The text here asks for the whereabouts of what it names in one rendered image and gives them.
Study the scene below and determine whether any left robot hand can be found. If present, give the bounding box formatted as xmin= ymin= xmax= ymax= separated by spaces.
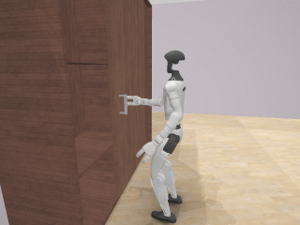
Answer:
xmin=136 ymin=142 xmax=158 ymax=164

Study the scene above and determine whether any robot right foot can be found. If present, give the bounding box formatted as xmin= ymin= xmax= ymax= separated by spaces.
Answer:
xmin=168 ymin=193 xmax=182 ymax=204

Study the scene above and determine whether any right robot hand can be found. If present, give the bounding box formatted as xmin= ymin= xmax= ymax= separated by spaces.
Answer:
xmin=127 ymin=96 xmax=142 ymax=106

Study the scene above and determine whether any robot right thigh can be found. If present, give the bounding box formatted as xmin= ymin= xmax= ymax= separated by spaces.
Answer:
xmin=161 ymin=153 xmax=172 ymax=173

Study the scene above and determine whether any robot right forearm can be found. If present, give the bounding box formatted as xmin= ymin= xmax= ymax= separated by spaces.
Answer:
xmin=141 ymin=98 xmax=163 ymax=107

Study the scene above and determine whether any handle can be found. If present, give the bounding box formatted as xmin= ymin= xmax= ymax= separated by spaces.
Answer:
xmin=119 ymin=94 xmax=128 ymax=114

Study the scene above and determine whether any robot left upper arm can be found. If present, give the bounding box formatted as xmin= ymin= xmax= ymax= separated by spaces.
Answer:
xmin=165 ymin=81 xmax=183 ymax=121

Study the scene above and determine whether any robot left forearm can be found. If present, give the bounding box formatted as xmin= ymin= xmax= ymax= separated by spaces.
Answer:
xmin=152 ymin=112 xmax=180 ymax=147

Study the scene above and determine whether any wardrobe door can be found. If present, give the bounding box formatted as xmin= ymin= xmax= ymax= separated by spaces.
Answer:
xmin=105 ymin=0 xmax=145 ymax=199
xmin=143 ymin=3 xmax=149 ymax=144

